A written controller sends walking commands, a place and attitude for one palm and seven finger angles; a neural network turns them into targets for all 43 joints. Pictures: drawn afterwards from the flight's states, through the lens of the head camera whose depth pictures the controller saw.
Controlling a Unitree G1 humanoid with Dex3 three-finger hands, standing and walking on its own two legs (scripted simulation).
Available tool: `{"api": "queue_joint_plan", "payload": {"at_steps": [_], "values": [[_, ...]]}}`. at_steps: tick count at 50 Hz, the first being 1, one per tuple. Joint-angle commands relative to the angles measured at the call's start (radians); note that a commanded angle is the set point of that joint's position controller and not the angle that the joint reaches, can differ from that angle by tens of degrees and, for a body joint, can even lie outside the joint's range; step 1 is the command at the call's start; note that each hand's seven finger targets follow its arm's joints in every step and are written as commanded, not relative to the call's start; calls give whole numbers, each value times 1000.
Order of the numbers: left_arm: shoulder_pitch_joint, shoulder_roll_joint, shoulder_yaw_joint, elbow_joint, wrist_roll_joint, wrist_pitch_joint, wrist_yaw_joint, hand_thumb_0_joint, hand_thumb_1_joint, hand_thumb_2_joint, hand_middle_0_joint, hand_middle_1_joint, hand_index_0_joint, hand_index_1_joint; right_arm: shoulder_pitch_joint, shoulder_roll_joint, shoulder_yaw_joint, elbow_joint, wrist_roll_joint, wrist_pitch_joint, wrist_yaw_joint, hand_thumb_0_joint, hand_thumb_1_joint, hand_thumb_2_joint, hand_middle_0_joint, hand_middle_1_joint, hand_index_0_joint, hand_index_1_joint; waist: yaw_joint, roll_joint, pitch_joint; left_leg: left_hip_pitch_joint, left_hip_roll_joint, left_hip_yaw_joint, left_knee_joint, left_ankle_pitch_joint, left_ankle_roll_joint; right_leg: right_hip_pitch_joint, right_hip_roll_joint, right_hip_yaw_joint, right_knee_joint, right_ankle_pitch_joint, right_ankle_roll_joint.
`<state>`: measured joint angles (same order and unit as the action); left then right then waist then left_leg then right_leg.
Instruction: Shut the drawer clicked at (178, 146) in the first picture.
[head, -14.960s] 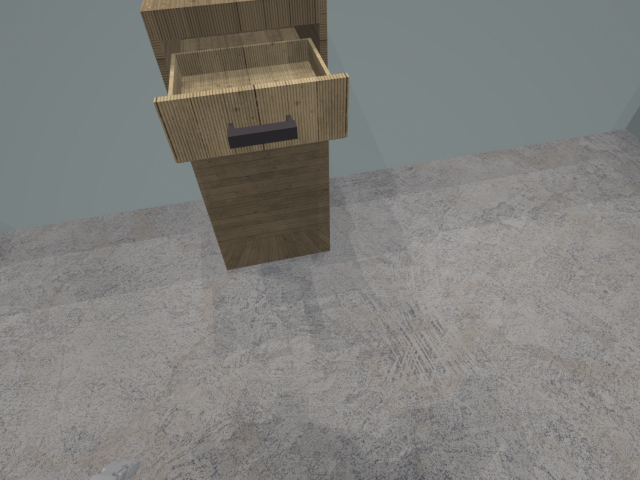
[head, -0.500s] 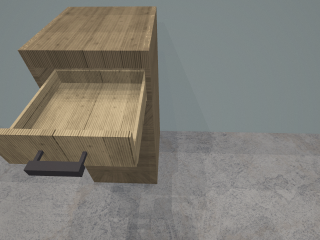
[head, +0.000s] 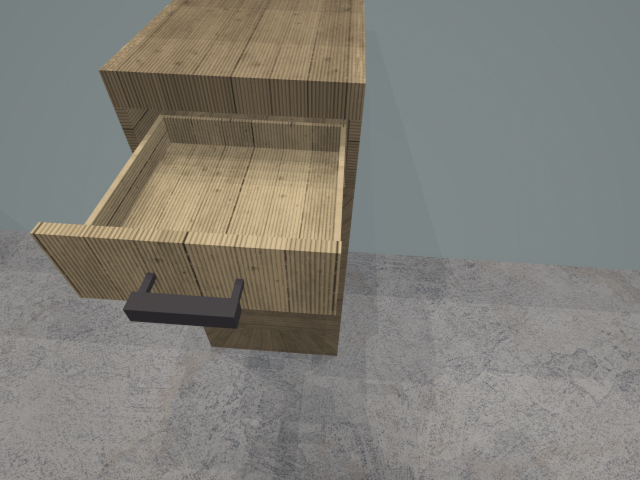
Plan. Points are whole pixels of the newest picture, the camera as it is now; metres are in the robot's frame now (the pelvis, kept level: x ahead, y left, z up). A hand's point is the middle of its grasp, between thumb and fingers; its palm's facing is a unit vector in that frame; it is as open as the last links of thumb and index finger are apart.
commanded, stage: come to a stop and stand still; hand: left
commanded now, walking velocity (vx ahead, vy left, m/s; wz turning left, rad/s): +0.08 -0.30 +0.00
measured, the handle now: (189, 295) +0.32 +0.20 +0.05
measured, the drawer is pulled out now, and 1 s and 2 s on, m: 0.30 0.30 0.30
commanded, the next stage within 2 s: look again from close up in 0.96 s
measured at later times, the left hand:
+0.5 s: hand out of the picture +0.06 +0.16 -0.16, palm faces +0.01 -0.98 -0.22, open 7.3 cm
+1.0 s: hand out of the picture +0.02 +0.13 -0.16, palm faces +0.02 -0.99 -0.16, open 7.4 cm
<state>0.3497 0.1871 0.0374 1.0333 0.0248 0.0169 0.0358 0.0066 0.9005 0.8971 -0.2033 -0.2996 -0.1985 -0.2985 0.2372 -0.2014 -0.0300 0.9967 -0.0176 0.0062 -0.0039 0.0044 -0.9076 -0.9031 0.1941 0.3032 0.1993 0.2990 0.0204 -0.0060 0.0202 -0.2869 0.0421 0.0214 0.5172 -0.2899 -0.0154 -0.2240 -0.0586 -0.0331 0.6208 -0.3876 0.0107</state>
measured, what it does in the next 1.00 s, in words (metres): steps on the spot: right foot, then left foot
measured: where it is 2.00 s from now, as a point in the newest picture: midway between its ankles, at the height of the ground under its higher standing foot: outside the picture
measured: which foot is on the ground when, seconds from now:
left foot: down 0.00-0.34, up 0.36-0.56, down 0.58-1.00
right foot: down 0.00-0.00, up 0.02-0.32, down 0.34-1.00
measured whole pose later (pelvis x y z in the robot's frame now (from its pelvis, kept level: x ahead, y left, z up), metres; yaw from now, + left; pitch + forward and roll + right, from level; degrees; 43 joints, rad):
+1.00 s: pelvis +0.04 -0.02 +0.02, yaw -2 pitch -1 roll +1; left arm 0.35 0.10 -0.02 1.14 0.01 -0.03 0.03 0.01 0.91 0.90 -0.20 -0.30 -0.20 -0.30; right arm 0.28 -0.15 0.02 1.16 -0.01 -0.02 -0.05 0.01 -0.93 -0.90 0.20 0.30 0.20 0.30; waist 0.01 0.01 0.00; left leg -0.13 0.00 0.08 0.38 -0.24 0.01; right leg -0.14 0.03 -0.06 0.41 -0.27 -0.06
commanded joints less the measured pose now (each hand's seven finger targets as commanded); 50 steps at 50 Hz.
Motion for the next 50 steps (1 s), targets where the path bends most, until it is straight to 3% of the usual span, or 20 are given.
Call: {"api": "queue_joint_plan", "payload": {"at_steps": [1,2,4,7,11,13,14,15,16,17,18,19,21,25,28,30,31,33,40,50], "values": [[-24,45,12,-109,3,-7,-12,0,900,900,-200,-300,-200,-300,197,-198,-39,5,-24,-9,-11,0,-900,-900,200,300,200,300,-76,186,109,4,354,-526,-417,-502,202,-361,35,26,391,-183,-41],[-33,42,14,-118,7,-10,-22,0,900,900,-200,-300,-200,-300,160,-191,-40,-12,-29,-12,-10,0,-900,-900,200,300,200,300,-58,122,104,-83,351,-561,-426,-558,212,-347,21,23,464,-144,-49],[0,60,22,-73,11,1,-29,0,900,900,-200,-300,-200,-300,66,-132,-21,-20,-25,-20,-18,0,-900,-900,200,300,200,300,-19,161,100,-128,284,-398,-403,-390,171,-322,-2,57,515,-12,-41],[30,48,22,-73,9,9,-47,0,900,900,-200,-300,-200,-300,53,-114,-19,-23,-20,-35,-32,0,-900,-900,200,300,200,300,-11,127,64,-130,228,-231,-361,-197,146,-272,11,25,469,61,-20],[-39,45,21,-125,3,12,-49,0,900,900,-200,-300,-200,-300,101,-138,-29,-4,-26,-33,-36,0,-900,-900,200,300,200,300,-47,150,19,-37,248,-210,-318,-81,168,-228,3,16,220,-17,-12],[-30,32,16,-127,-1,2,-45,0,900,900,-200,-300,-200,-300,106,-142,-31,-2,-26,-26,-33,0,-900,-900,200,300,200,300,-48,143,-4,-41,240,-217,-277,-44,166,-132,25,-3,61,-37,-17],[18,26,17,-111,-4,-5,-42,0,900,900,-200,-300,-200,-300,95,-146,-33,-1,-23,-20,-32,0,-900,-900,200,300,200,300,-22,126,-25,-62,227,-195,-226,-42,148,-46,36,-7,-51,20,-17],[70,33,17,-87,-2,-12,-37,0,900,900,-200,-300,-200,-300,102,-129,-31,5,-19,-15,-29,0,-900,-900,200,300,200,300,-6,57,-59,-92,179,-152,-146,-46,114,65,53,-13,-174,94,-15],[98,73,22,-79,4,-20,-29,0,900,900,-200,-300,-200,-300,119,-82,-22,6,-9,-13,-23,0,-900,-900,200,300,200,300,3,-72,-65,-200,85,-58,-9,-105,63,164,-38,108,-287,66,-35],[98,147,27,-78,5,-28,-17,0,900,900,-200,-300,-200,-300,102,0,-1,-13,-1,-9,-19,0,-900,-900,200,300,200,300,-2,-291,-44,-269,-17,52,144,-173,11,130,-205,308,-386,49,-99],[66,152,24,-90,-2,-28,-13,0,900,900,-200,-300,-200,-300,67,-16,-3,-27,-4,-2,-17,0,-900,-900,200,300,200,300,6,-227,-32,-213,-2,18,255,-236,15,7,-275,341,-427,28,-156],[1,138,20,-98,-1,-31,-12,0,900,900,-200,-300,-200,-300,80,-14,-5,-9,-6,2,-11,0,-900,-900,200,300,200,300,-20,-174,-19,-183,-1,7,329,-203,16,-56,-239,293,-435,-54,-173],[-49,86,13,-92,-6,-38,-6,0,900,900,-200,-300,-200,-300,103,-8,-3,29,-11,8,-10,0,-900,-900,200,300,200,300,-43,-160,39,-180,11,9,381,-119,11,-70,-169,238,-412,91,-163],[-8,77,2,-56,-5,-44,-4,0,900,900,-200,-300,-200,-300,99,31,14,51,-2,-4,-13,0,-900,-900,200,300,200,300,-24,-94,34,-64,1,49,132,-91,-1,-12,-145,172,-334,346,-185],[-5,56,-6,-34,-19,-41,-5,0,900,900,-200,-300,-200,-300,161,25,22,92,3,-23,-25,0,-900,-900,200,300,200,300,-44,-12,11,141,10,18,-139,109,10,-55,-72,129,-244,315,-117],[45,20,-14,-20,-22,-41,-8,0,900,900,-200,-300,-200,-300,137,-36,19,91,-2,-41,-35,0,-900,-900,200,300,200,300,-6,125,-15,129,140,-109,-154,326,70,-20,-7,84,-209,275,-61],[43,17,-15,-12,-19,-42,-5,0,900,900,-200,-300,-200,-300,113,-40,20,85,-3,-36,-37,0,-900,-900,200,300,200,300,-3,90,-9,93,142,-93,-137,313,76,19,-5,82,-232,262,-51],[31,29,-20,17,-19,-40,-5,0,900,900,-200,-300,-200,-300,90,-16,31,103,3,-41,-40,0,-900,-900,200,300,200,300,-4,179,9,90,126,-93,-182,365,81,47,-7,67,-215,277,-44],[54,20,-35,64,-16,-50,-5,0,900,900,-200,-300,-200,-300,103,-13,35,125,8,-38,-42,0,-900,-900,200,300,200,300,-22,-11,29,138,82,-50,-184,231,53,42,-43,93,-276,369,-50],[81,12,-36,82,-16,-55,2,0,900,900,-200,-300,-200,-300,113,-6,43,149,8,-39,-40,0,-900,-900,200,300,200,300,-17,-8,34,146,70,-44,-198,227,50,55,-50,92,-278,378,-56]]}}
